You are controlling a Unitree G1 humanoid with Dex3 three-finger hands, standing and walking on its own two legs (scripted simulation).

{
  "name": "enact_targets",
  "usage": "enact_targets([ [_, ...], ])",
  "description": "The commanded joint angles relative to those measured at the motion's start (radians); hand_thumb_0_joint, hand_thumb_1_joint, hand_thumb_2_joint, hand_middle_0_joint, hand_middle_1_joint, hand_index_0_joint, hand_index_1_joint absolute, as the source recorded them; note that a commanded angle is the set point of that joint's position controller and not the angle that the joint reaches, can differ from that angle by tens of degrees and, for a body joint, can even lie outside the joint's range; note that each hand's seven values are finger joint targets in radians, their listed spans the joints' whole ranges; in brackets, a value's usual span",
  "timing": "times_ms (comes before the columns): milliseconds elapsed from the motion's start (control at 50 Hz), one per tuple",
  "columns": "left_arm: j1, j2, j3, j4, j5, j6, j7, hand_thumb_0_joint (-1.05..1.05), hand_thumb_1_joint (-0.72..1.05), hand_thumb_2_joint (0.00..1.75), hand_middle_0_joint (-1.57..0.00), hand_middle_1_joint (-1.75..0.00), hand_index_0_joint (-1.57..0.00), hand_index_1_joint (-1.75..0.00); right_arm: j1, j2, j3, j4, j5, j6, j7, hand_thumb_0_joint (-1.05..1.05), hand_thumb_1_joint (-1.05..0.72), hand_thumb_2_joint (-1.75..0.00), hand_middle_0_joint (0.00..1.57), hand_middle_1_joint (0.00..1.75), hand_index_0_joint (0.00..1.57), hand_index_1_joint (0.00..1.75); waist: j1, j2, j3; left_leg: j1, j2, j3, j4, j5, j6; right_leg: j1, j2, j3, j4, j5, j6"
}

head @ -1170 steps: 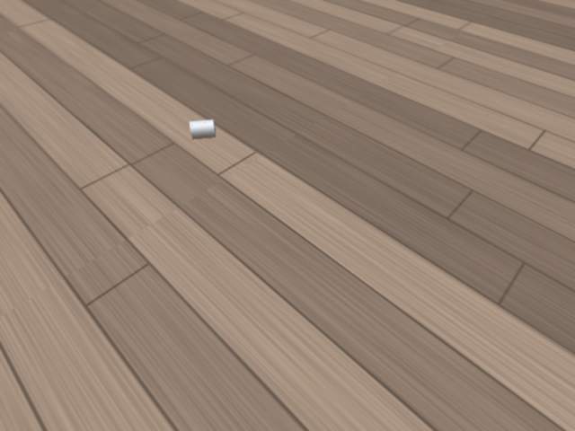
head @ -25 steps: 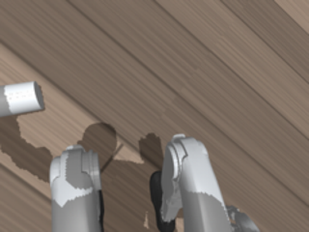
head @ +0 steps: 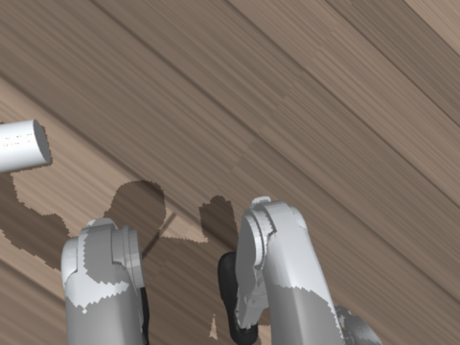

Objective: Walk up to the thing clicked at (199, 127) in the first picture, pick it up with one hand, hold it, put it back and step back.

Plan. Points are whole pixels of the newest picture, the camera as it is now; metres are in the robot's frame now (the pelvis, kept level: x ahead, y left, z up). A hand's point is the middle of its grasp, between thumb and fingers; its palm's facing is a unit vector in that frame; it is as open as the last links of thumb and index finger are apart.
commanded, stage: rise first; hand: left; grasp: from above
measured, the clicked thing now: (2, 148) +0.46 +0.36 -0.28
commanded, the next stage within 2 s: approach in 0.94 s
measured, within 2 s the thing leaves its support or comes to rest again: neither
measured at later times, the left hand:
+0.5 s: hand out of the picture +0.41 +0.40 -0.17, palm faces -0.44 -0.13 -0.89, open 14.0 cm
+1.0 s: hand out of the picture +0.42 +0.40 -0.17, palm faces -0.44 -0.13 -0.89, open 13.9 cm
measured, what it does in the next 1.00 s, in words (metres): stands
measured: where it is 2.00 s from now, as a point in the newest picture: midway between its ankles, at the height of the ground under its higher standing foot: (189, 327)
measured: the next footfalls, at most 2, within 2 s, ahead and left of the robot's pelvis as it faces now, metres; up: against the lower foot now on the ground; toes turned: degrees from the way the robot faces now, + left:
none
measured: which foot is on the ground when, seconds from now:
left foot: down 0.00-1.00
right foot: down 0.00-1.00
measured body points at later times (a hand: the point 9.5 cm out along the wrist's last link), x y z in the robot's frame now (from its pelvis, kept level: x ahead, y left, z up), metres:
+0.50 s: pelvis +0.00 +0.00 +0.00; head +0.24 +0.10 +0.36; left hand +0.43 +0.40 -0.12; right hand +0.08 -0.27 -0.10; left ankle +0.07 +0.11 -0.29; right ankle +0.10 -0.12 -0.29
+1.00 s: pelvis +0.00 +0.00 +0.00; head +0.24 +0.10 +0.36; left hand +0.44 +0.40 -0.11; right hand +0.08 -0.27 -0.10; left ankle +0.07 +0.11 -0.29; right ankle +0.10 -0.12 -0.29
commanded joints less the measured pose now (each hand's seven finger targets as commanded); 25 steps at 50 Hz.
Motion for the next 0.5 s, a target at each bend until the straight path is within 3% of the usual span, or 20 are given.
enact_targets([
  [0,-0.251,0.321,0.036,-0.135,-0.025,-0.003,0.039,0.00,-0.55,1.00,-0.09,-1.03,-0.08,-1.04,0.199,-0.266,-0.081,-0.011,-0.005,-0.004,-0.015,0.00,-0.91,-0.90,0.20,0.30,0.20,0.30,0.009,0.356,-0.673,0.578,-0.012,0.026,-0.279,0.210,-0.010,0.258,0.031,-0.042,-0.201,0.198,-0.052],
  [60,-0.250,0.324,0.031,-0.131,-0.021,-0.003,0.033,0.00,-0.55,1.01,-0.08,-1.04,-0.08,-1.04,0.207,-0.271,-0.078,-0.006,-0.005,-0.003,-0.011,0.00,-0.91,-0.90,0.20,0.30,0.20,0.30,-0.001,0.370,-0.684,0.600,-0.010,0.018,-0.274,0.249,-0.013,0.257,0.032,-0.047,-0.190,0.227,-0.051],
  [140,-0.258,0.337,0.034,-0.123,-0.020,-0.008,0.033,0.00,-0.55,1.01,-0.09,-1.02,-0.08,-1.03,0.204,-0.273,-0.075,-0.011,-0.004,-0.002,-0.010,0.00,-0.90,-0.90,0.20,0.30,0.20,0.30,-0.003,0.364,-0.673,0.581,-0.010,0.014,-0.271,0.226,-0.012,0.247,0.032,-0.048,-0.188,0.212,-0.053],
  [200,-0.258,0.364,0.053,-0.137,-0.014,-0.016,0.040,0.00,-0.55,1.01,-0.09,-1.03,-0.09,-1.03,0.204,-0.270,-0.067,-0.014,-0.008,0.000,-0.010,0.00,-0.91,-0.90,0.20,0.30,0.20,0.30,0.010,0.359,-0.692,0.566,-0.012,0.032,-0.258,0.224,-0.009,0.282,0.039,-0.045,-0.201,0.215,-0.053],
  [260,-0.262,0.332,0.032,-0.136,-0.015,-0.014,0.041,0.00,-0.56,1.02,-0.09,-1.03,-0.08,-1.04,0.211,-0.270,-0.067,-0.010,-0.012,-0.003,-0.007,0.00,-0.91,-0.90,0.20,0.30,0.20,0.30,-0.009,0.382,-0.686,0.578,-0.012,0.029,-0.263,0.237,-0.011,0.276,0.038,-0.049,-0.196,0.225,-0.051],
  [300,-0.259,0.363,0.054,-0.128,-0.015,-0.008,0.047,0.00,-0.56,1.01,-0.08,-1.04,-0.07,-1.04,0.210,-0.277,-0.070,-0.011,-0.006,-0.003,-0.009,0.00,-0.90,-0.90,0.20,0.30,0.20,0.30,0.001,0.367,-0.689,0.583,-0.011,0.020,-0.270,0.236,-0.012,0.263,0.036,-0.053,-0.187,0.221,-0.054],
  [320,-0.242,0.351,0.044,-0.122,-0.016,-0.004,0.043,0.00,-0.56,1.01,-0.08,-1.04,-0.08,-1.04,0.207,-0.271,-0.069,-0.014,-0.005,-0.003,-0.007,0.00,-0.91,-0.90,0.20,0.30,0.20,0.30,0.009,0.384,-0.691,0.594,-0.010,0.025,-0.269,0.242,-0.012,0.262,0.036,-0.049,-0.193,0.224,-0.054],
  [380,-0.241,0.328,0.028,-0.113,-0.017,-0.001,0.035,0.00,-0.55,1.01,-0.08,-1.04,-0.08,-1.04,0.207,-0.278,-0.069,-0.015,-0.007,-0.003,-0.005,0.00,-0.90,-0.90,0.20,0.30,0.20,0.30,-0.006,0.382,-0.669,0.592,-0.009,0.008,-0.281,0.243,-0.015,0.242,0.034,-0.059,-0.180,0.222,-0.052],
  [480,-0.261,0.333,0.031,-0.157,-0.028,0.000,0.029,0.00,-0.54,1.00,-0.10,-1.02,-0.09,-1.02,0.204,-0.275,-0.072,-0.023,-0.006,-0.003,-0.004,0.00,-0.90,-0.90,0.20,0.30,0.20,0.30,0.000,0.371,-0.675,0.565,-0.011,0.024,-0.277,0.208,-0.011,0.267,0.034,-0.049,-0.201,0.209,-0.052],
])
